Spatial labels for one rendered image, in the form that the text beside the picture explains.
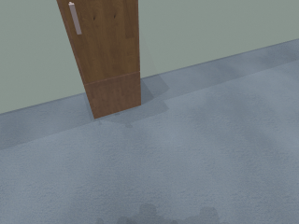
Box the cupboard door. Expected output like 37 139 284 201
61 0 138 83

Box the handle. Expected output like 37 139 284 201
68 2 82 35

